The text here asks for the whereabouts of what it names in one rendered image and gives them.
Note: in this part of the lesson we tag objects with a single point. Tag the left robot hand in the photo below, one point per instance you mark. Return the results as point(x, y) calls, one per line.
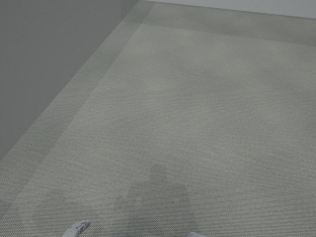
point(77, 228)

